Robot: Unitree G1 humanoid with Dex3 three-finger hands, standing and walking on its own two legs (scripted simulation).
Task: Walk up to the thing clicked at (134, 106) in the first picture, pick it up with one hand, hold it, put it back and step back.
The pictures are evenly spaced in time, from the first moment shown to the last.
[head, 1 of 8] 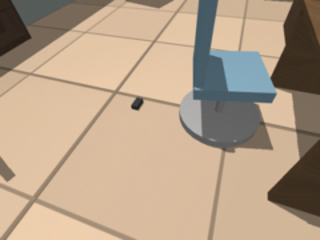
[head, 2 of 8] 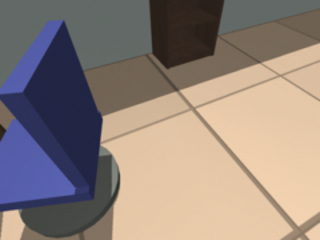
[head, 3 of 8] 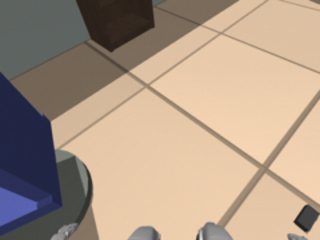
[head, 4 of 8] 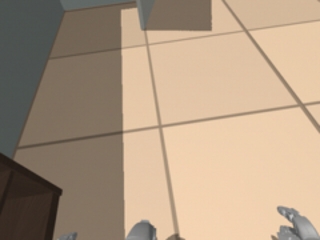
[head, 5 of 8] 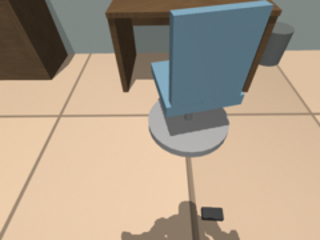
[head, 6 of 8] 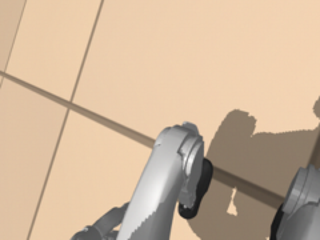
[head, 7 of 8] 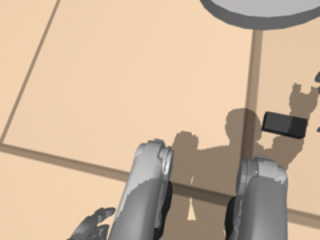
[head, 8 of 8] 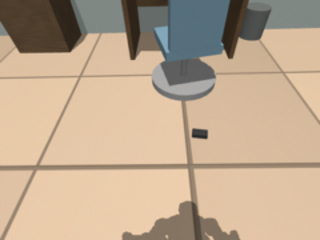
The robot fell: no
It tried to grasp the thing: yes
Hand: right
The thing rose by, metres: 0.69
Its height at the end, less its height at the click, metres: +0.00
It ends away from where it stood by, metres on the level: 0.02
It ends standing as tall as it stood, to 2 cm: yes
